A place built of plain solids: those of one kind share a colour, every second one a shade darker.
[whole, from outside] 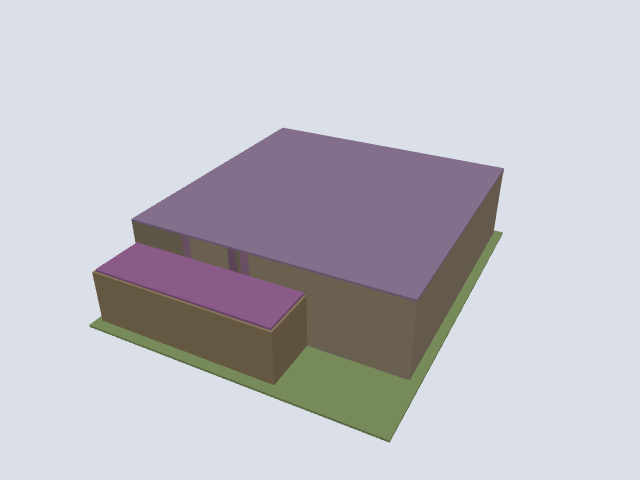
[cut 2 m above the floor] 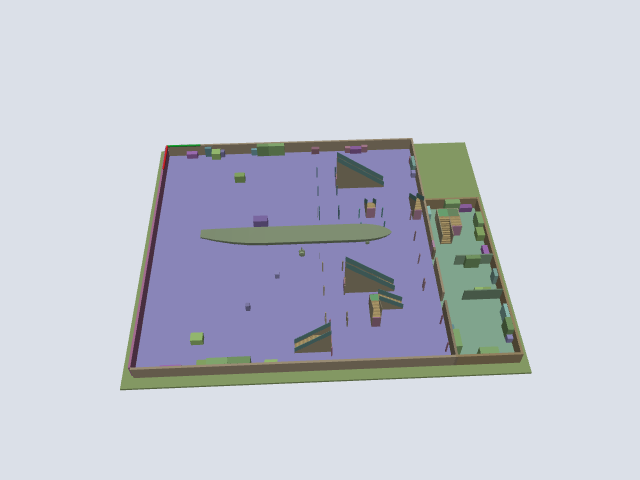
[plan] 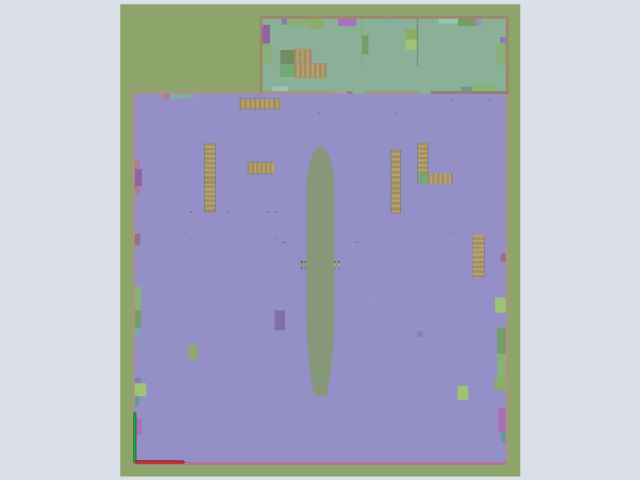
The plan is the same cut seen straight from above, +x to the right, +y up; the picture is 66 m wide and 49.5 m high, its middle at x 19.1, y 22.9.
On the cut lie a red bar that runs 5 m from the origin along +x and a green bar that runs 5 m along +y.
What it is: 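A hangar bay with a two-storey annex across its back and a stores mezzanine, with a twin turboprop airliner in dock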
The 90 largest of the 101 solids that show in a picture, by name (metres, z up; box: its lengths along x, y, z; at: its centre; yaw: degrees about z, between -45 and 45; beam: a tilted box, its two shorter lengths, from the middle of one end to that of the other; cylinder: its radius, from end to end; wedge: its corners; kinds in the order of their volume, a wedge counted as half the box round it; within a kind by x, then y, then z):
{
 "floor_site_1": {"box": [41.26, 48.71, 0.3], "at": [19.13, 22.86, -0.45]},
 "roof_bay_1": {"box": [38.86, 38.56, 0.3], "at": [19.13, 18.98, 10.98]},
 "floor_bay_1": {"box": [38.26, 37.96, 0.3], "at": [19.13, 18.98, -0.15]},
 "wall_bay_1": {"box": [0.3, 37.96, 10.83], "at": [-0.15, 18.98, 5.42]},
 "wall_bay_2": {"box": [20.99, 0.3, 10.83], "at": [10.19, 38.11, 5.42]},
 "wall_bay_3": {"box": [0.56, 0.3, 10.83], "at": [22.16, 38.11, 5.42]},
 "wall_bay_4": {"box": [5.66, 0.3, 10.83], "at": [26.47, 38.11, 5.42]},
 "wall_bay_5": {"box": [8.06, 0.3, 10.83], "at": [34.53, 38.11, 5.42]},
 "wall_bay_6": {"box": [0.3, 37.96, 10.83], "at": [38.41, 18.98, 5.42]},
 "door_bay_1": {"box": [38.26, 0.3, 10.23], "at": [19.13, -0.15, 5.12]},
 "wall_annex_1": {"box": [0.3, 7.75, 7.42], "at": [13.03, 41.84, 3.71]},
 "wall_annex_2": {"box": [25.68, 0.3, 7.42], "at": [25.72, 45.86, 3.71]},
 "wall_annex_3": {"box": [0.3, 7.75, 7.42], "at": [38.41, 41.84, 3.71]},
 "floor_annex_ground_1": {"box": [25.08, 7.75, 0.3], "at": [25.72, 41.84, -0.15]},
 "roof_annex_1": {"box": [25.08, 7.75, 0.3], "at": [25.72, 41.84, 7.57]},
 "aircraft_1": {"wedge": [[17.68, 15.42, 2.5], [17.68, 21.54, 2.5], [17.82, 15.42, 1.87], [17.82, 21.54, 1.87], [18.23, 15.42, 1.37], [18.23, 21.54, 1.37], [18.81, 15.42, 1.09], [18.81, 21.54, 1.09], [19.45, 15.42, 1.09], [19.45, 21.54, 1.09], [20.03, 15.42, 1.37], [20.03, 21.54, 1.37], [20.44, 15.42, 1.87], [20.44, 21.54, 1.87], [20.58, 15.42, 2.5], [20.58, 21.54, 2.5]]},
 "aircraft_2": {"wedge": [[17.68, 15.42, 2.5], [17.72, 13.2, 2.54], [17.82, 15.42, 1.87], [17.86, 13.2, 1.93], [18.23, 15.42, 1.37], [18.25, 13.2, 1.44], [18.81, 15.42, 1.09], [18.82, 13.2, 1.17], [19.44, 13.2, 1.17], [19.45, 15.42, 1.09], [20.01, 13.2, 1.44], [20.03, 15.42, 1.37], [20.4, 13.2, 1.93], [20.44, 15.42, 1.87], [20.54, 13.2, 2.54], [20.58, 15.42, 2.5]]},
 "aircraft_3": {"wedge": [[17.68, 21.54, 2.5], [17.68, 27.93, 2.5], [17.82, 21.54, 1.87], [17.82, 27.93, 1.87], [18.23, 21.54, 1.37], [18.23, 27.93, 1.37], [18.81, 21.54, 1.09], [18.81, 27.93, 1.09], [19.45, 21.54, 1.09], [19.45, 27.93, 1.09], [20.03, 21.54, 1.37], [20.03, 27.93, 1.37], [20.44, 21.54, 1.87], [20.44, 27.93, 1.87], [20.58, 21.54, 2.5], [20.58, 27.93, 2.5]]},
 "aircraft_4": {"wedge": [[17.68, 27.93, 2.5], [17.72, 29.04, 2.49], [17.82, 27.93, 1.87], [17.86, 29.04, 1.88], [18.23, 27.93, 1.37], [18.25, 29.04, 1.39], [18.81, 27.93, 1.09], [18.82, 29.04, 1.11], [19.44, 29.04, 1.11], [19.45, 27.93, 1.09], [20.01, 29.04, 1.39], [20.03, 27.93, 1.37], [20.4, 29.04, 1.88], [20.44, 27.93, 1.87], [20.54, 29.04, 2.49], [20.58, 27.93, 2.5]]},
 "aircraft_5": {"wedge": [[17.72, 13.2, 2.54], [17.86, 13.2, 1.93], [17.88, 10.98, 2.69], [18.01, 10.98, 2.15], [18.25, 13.2, 1.44], [18.35, 10.98, 1.71], [18.82, 13.2, 1.17], [18.85, 10.98, 1.47], [19.41, 10.98, 1.47], [19.44, 13.2, 1.17], [19.91, 10.98, 1.71], [20.01, 13.2, 1.44], [20.25, 10.98, 2.15], [20.38, 10.98, 2.69], [20.4, 13.2, 1.93], [20.54, 13.2, 2.54]]},
 "aircraft_6": {"wedge": [[17.72, 29.04, 2.49], [17.85, 30.15, 2.46], [17.86, 29.04, 1.88], [17.98, 30.15, 1.9], [18.25, 29.04, 1.39], [18.33, 30.15, 1.46], [18.82, 29.04, 1.11], [18.85, 30.15, 1.21], [19.41, 30.15, 1.21], [19.44, 29.04, 1.11], [19.93, 30.15, 1.46], [20.01, 29.04, 1.39], [20.28, 30.15, 1.9], [20.4, 29.04, 1.88], [20.41, 30.15, 2.46], [20.54, 29.04, 2.49]]},
 "aircraft_7": {"wedge": [[17.85, 30.15, 2.46], [17.98, 30.15, 1.9], [18.09, 31.12, 2.41], [18.19, 31.12, 1.96], [18.33, 30.15, 1.46], [18.48, 31.12, 1.6], [18.85, 30.15, 1.21], [18.9, 31.12, 1.4], [19.36, 31.12, 1.4], [19.41, 30.15, 1.21], [19.78, 31.12, 1.6], [19.93, 30.15, 1.46], [20.07, 31.12, 1.96], [20.17, 31.12, 2.41], [20.28, 30.15, 1.9], [20.41, 30.15, 2.46]]},
 "aircraft_8": {"wedge": [[17.88, 10.98, 2.69], [18.01, 10.98, 2.15], [18.14, 8.75, 2.94], [18.24, 8.75, 2.51], [18.35, 10.98, 1.71], [18.52, 8.75, 2.16], [18.85, 10.98, 1.47], [18.91, 8.75, 1.97], [19.35, 8.75, 1.97], [19.41, 10.98, 1.47], [19.74, 8.75, 2.16], [19.91, 10.98, 1.71], [20.02, 8.75, 2.51], [20.12, 8.75, 2.94], [20.25, 10.98, 2.15], [20.38, 10.98, 2.69]]},
 "aircraft_9": {"wedge": [[18.09, 31.12, 2.41], [18.19, 31.12, 1.96], [18.38, 31.82, 2.35], [18.45, 31.82, 2.03], [18.48, 31.12, 1.6], [18.66, 31.82, 1.77], [18.9, 31.12, 1.4], [18.96, 31.82, 1.62], [19.3, 31.82, 1.62], [19.36, 31.12, 1.4], [19.6, 31.82, 1.77], [19.78, 31.12, 1.6], [19.81, 31.82, 2.03], [19.88, 31.82, 2.35], [20.07, 31.12, 1.96], [20.17, 31.12, 2.41]]},
 "aircraft_10": {"wedge": [[18.14, 8.75, 2.94], [18.24, 8.75, 2.51], [18.48, 6.81, 3.23], [18.52, 8.75, 2.16], [18.54, 6.81, 2.94], [18.72, 6.81, 2.71], [18.91, 8.75, 1.97], [18.98, 6.81, 2.59], [19.28, 6.81, 2.59], [19.35, 8.75, 1.97], [19.54, 6.81, 2.71], [19.72, 6.81, 2.94], [19.74, 8.75, 2.16], [19.78, 6.81, 3.23], [20.02, 8.75, 2.51], [20.12, 8.75, 2.94]]},
 "rack_1": {"box": [0.67, 1.81, 2.59], "at": [0.33, 14.75, 1.29]},
 "rack_2": {"box": [0.66, 2.45, 2.47], "at": [0.33, 16.88, 1.24]},
 "rack_3": {"box": [0.88, 2.11, 2.21], "at": [13.62, 42.1, 1.1]},
 "rack_4": {"box": [2.22, 0.77, 2.01], "at": [16.82, 45.33, 1.0]},
 "rack_5": {"box": [0.61, 1.94, 2.14], "at": [23.79, 43.02, 1.07]},
 "rack_6": {"box": [1.82, 0.75, 2.28], "at": [34.25, 45.34, 1.14]},
 "rack_7": {"box": [2.4, 0.77, 2.43], "at": [35.94, 38.64, 1.22]},
 "rack_8": {"box": [0.89, 2.68, 2.4], "at": [37.82, 12.52, 1.2]},
 "rack_9": {"box": [0.89, 2.25, 2.4], "at": [37.82, 42.07, 1.2]},
 "rack_10": {"box": [0.87, 2.46, 2.04], "at": [37.83, 9.95, 1.02]},
 "crate_1": {"box": [1.18, 1.34, 1.21], "at": [0.59, 7.45, 0.6]},
 "crate_2": {"box": [0.88, 1.53, 1.29], "at": [6.02, 11.34, 0.65]},
 "crate_3": {"box": [1.53, 1.05, 1.22], "at": [18.69, 45.19, 0.61]},
 "crate_4": {"box": [1.18, 1.07, 0.85], "at": [28.48, 44.12, 0.42]},
 "crate_5": {"box": [1.12, 1.07, 0.95], "at": [28.51, 43.05, 0.47]},
 "crate_6": {"box": [1.13, 1.5, 1.06], "at": [33.84, 7.13, 0.53]},
 "crate_7": {"box": [1.14, 1.29, 1.16], "at": [37.69, 8.08, 0.58]},
 "crate_8": {"box": [1.12, 1.55, 0.62], "at": [37.7, 16.18, 0.31]},
 "wall_bay_lintel_1": {"box": [1.2, 0.3, 4.92], "at": [21.29, 38.11, 8.37]},
 "wall_bay_lintel_2": {"box": [1.2, 0.3, 8.63], "at": [23.04, 38.11, 6.51]},
 "wall_bay_lintel_3": {"box": [1.2, 0.3, 8.63], "at": [29.9, 38.11, 6.51]},
 "floor_l1a_1": {"box": [1.42, 1.36, 2.41], "at": [15.73, 40.34, 1.16]},
 "floor_l1a_2": {"box": [1.02, 1.03, 2.2], "at": [29.7, 29.24, 1.05]},
 "bench_1": {"box": [0.75, 1.67, 0.9], "at": [0.37, 3.68, 0.45]},
 "bench_2": {"box": [0.74, 1.75, 0.94], "at": [0.37, 29.31, 0.47]},
 "bench_3": {"box": [0.77, 1.93, 0.89], "at": [13.56, 44.12, 0.45]},
 "bench_4": {"box": [1.92, 0.74, 0.91], "at": [21.9, 45.34, 0.46]},
 "bench_5": {"box": [0.77, 2.53, 0.9], "at": [37.88, 4.33, 0.45]},
 "lockers_1": {"box": [2.2, 0.46, 1.81], "at": [4.71, 37.73, 0.91]},
 "lockers_2": {"box": [1.6, 0.46, 1.88], "at": [15.01, 38.49, 0.94]},
 "lockers_3": {"box": [1.25, 0.48, 1.81], "at": [26.29, 45.47, 0.91]},
 "lockers_4": {"box": [2.06, 0.47, 1.93], "at": [32.31, 45.48, 0.96]},
 "rail_1": {"wedge": [[7.14, 25.84, 5.44], [7.14, 25.84, 6.28], [7.14, 32.91, 0.24], [7.14, 32.91, 1.09], [7.19, 25.84, 5.44], [7.19, 25.84, 6.28], [7.19, 32.91, 0.24], [7.19, 32.91, 1.09]]},
 "rail_2": {"wedge": [[8.28, 25.84, 5.44], [8.28, 25.84, 6.28], [8.28, 32.91, 0.24], [8.28, 32.91, 1.09], [8.33, 25.84, 5.44], [8.33, 25.84, 6.28], [8.33, 32.91, 0.24], [8.33, 32.91, 1.09]]},
 "rail_3": {"wedge": [[10.78, 37.45, 0.23], [10.78, 37.45, 1.07], [10.78, 37.5, 0.23], [10.78, 37.5, 1.07], [14.99, 37.45, 3.76], [14.99, 37.45, 4.6], [14.99, 37.5, 3.76], [14.99, 37.5, 4.6]]},
 "rail_4": {"wedge": [[26.39, 25.71, 5.42], [26.39, 25.71, 6.36], [26.39, 32.2, 0.25], [26.39, 32.2, 1.19], [26.44, 25.71, 5.42], [26.44, 25.71, 6.36], [26.44, 32.2, 0.25], [26.44, 32.2, 1.19]]},
 "rail_5": {"wedge": [[27.41, 25.71, 5.42], [27.41, 25.71, 6.36], [27.41, 32.2, 0.25], [27.41, 32.2, 1.19], [27.46, 25.71, 5.42], [27.46, 25.71, 6.36], [27.46, 32.2, 0.25], [27.46, 32.2, 1.19]]},
 "rail_6": {"wedge": [[34.81, 19.02, 0.27], [34.81, 19.02, 1.12], [34.81, 23.43, 3.95], [34.81, 23.43, 4.8], [34.86, 19.02, 0.27], [34.86, 19.02, 1.12], [34.86, 23.43, 3.95], [34.86, 23.43, 4.8]]},
 "rail_7": {"wedge": [[36.02, 19.02, 0.27], [36.02, 19.02, 1.12], [36.02, 23.43, 3.95], [36.02, 23.43, 4.8], [36.07, 19.02, 0.27], [36.07, 19.02, 1.12], [36.07, 23.43, 3.95], [36.07, 23.43, 4.8]]},
 "wall_1": {"wedge": [[8.28, 25.84, -0.05], [8.28, 25.84, 5.44], [8.28, 32.91, -0.05], [8.28, 32.91, 0.25], [8.33, 25.84, -0.05], [8.33, 25.84, 5.44], [8.33, 32.91, -0.05], [8.33, 32.91, 0.25]]},
 "wall_2": {"box": [3.37, 0.13, 4.73], "at": [18.11, 41.09, 2.31]},
 "wall_3": {"wedge": [[26.39, 25.71, -0.05], [26.39, 25.71, 5.42], [26.39, 32.2, -0.05], [26.39, 32.2, 0.25], [26.44, 25.71, -0.05], [26.44, 25.71, 5.42], [26.44, 32.2, -0.05], [26.44, 32.2, 0.25]]},
 "wall_4": {"wedge": [[27.41, 25.71, -0.05], [27.41, 25.71, 5.42], [27.41, 32.2, -0.05], [27.41, 32.2, 0.25], [27.46, 25.71, -0.05], [27.46, 25.71, 5.42], [27.46, 32.2, -0.05], [27.46, 32.2, 0.25]]},
 "wall_5": {"wedge": [[36.02, 19.02, -0.05], [36.02, 19.02, 0.27], [36.02, 23.43, -0.05], [36.02, 23.43, 3.95], [36.07, 19.02, -0.05], [36.07, 19.02, 0.27], [36.07, 23.43, -0.05], [36.07, 23.43, 3.95]]},
 "floor_1": {"box": [1.4, 1.49, 2.41], "at": [15.73, 41.77, 1.16]},
 "wall_part_annex_ground_1": {"box": [0.15, 4.93, 3.41], "at": [23.41, 43.25, 1.71]},
 "wall_part_annex_ground_2": {"box": [0.15, 4.93, 3.41], "at": [29.15, 43.25, 1.71]},
 "step_1": {"box": [0.97, 0.35, 4.96], "at": [26.93, 26.1, 2.43]},
 "step_2": {"box": [0.97, 0.35, 3.89], "at": [26.93, 27.44, 1.9]},
 "step_3": {"box": [0.97, 0.35, 2.83], "at": [26.93, 28.78, 1.36]},
 "step_4": {"box": [1.16, 0.32, 2.48], "at": [35.44, 21.87, 1.19]},
 "cart_1": {"box": [1.1, 2.03, 1.19], "at": [14.95, 14.61, 0.59]},
 "cabinet_1": {"box": [0.44, 1.04, 1.68], "at": [0.22, 6.26, 0.84]},
 "cabinet_2": {"box": [0.44, 0.94, 1.13], "at": [0.22, 13.38, 0.56]},
 "cabinet_3": {"box": [1.11, 0.44, 1.3], "at": [34.18, 38.48, 0.65]},
 "cabinet_4": {"box": [0.48, 1.05, 1.02], "at": [38.02, 2.54, 0.51]},
 "floor_hda_1": {"box": [0.14, 1.18, 2.7], "at": [14.39, 30.32, 1.3]},
 "floor_hda_2": {"box": [0.12, 1.02, 3.76], "at": [15.05, 36.95, 1.83]},
 "floor_hda_3": {"box": [0.14, 1.36, 3.76], "at": [18.27, 41.84, 1.83]},
 "floor_hda_4": {"box": [0.14, 1.02, 3.89], "at": [32.69, 29.23, 1.9]},
 "wall_stair_1": {"box": [3.37, 0.1, 6.16], "at": [18.11, 39.62, 3.03]},
 "chest_1": {"box": [0.51, 0.97, 1.15], "at": [0.25, 30.67, 0.57]},
 "chest_2": {"box": [0.57, 1.22, 1.04], "at": [0.28, 22.97, 0.52]},
 "chest_3": {"box": [0.51, 0.84, 1.08], "at": [38.01, 21.11, 0.54]},
 "floor_wall_bay_door_1": {"box": [1.2, 0.3, 3.71], "at": [21.29, 38.11, 1.85]}
}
